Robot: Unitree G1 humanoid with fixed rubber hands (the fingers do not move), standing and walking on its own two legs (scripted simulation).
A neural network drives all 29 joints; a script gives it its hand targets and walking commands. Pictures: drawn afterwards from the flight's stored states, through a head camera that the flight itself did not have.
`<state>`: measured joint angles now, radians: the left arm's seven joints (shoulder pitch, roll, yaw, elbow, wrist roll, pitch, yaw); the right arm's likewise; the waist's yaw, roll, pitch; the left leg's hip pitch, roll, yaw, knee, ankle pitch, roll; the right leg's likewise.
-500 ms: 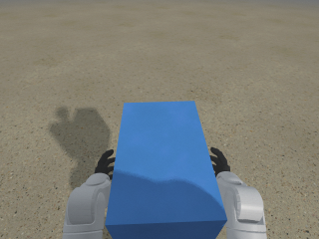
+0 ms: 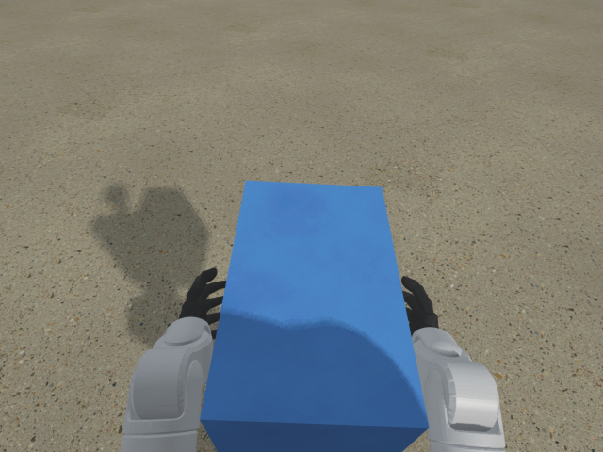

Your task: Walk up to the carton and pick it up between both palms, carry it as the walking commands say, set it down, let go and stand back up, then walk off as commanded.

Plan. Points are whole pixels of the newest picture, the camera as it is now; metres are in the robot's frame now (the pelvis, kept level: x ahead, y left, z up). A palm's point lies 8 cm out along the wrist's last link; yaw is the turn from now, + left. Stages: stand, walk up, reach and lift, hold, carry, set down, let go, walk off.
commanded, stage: carry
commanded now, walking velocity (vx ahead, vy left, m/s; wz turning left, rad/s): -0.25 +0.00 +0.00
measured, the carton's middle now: (306, 334) +0.30 -0.01 +0.03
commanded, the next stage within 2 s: none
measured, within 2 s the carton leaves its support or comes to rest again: neither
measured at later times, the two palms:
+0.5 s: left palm (187, 244) +0.42 +0.17 +0.08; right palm (369, 244) +0.42 -0.11 +0.08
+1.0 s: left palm (185, 207) +0.50 +0.18 +0.09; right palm (352, 206) +0.50 -0.09 +0.09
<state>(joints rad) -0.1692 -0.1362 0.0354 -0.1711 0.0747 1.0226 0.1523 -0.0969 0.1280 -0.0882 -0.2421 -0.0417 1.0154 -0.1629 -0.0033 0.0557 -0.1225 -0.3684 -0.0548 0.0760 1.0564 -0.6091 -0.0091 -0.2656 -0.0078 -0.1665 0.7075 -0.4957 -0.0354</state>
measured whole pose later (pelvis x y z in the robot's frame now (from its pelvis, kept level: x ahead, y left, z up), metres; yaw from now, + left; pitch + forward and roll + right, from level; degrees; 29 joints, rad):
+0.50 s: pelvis +0.15 +0.03 -0.01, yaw +2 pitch +1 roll -1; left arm -0.18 -0.14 0.03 -0.34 0.03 1.15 0.19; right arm -0.13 0.13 -0.09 -0.41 -0.03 1.17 -0.18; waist -0.02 0.03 -0.01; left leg -0.37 -0.01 0.08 1.11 -0.63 -0.01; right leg -0.40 -0.05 -0.17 0.83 -0.43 -0.03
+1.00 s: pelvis +0.23 +0.04 +0.00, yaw +3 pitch +2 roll +0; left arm -0.17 -0.14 0.03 -0.35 0.04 1.16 0.18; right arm -0.12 0.13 -0.08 -0.43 -0.03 1.18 -0.18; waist -0.02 0.01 -0.03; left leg -0.41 0.01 0.10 0.94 -0.63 0.00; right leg -0.34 -0.07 -0.14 0.78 -0.47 -0.01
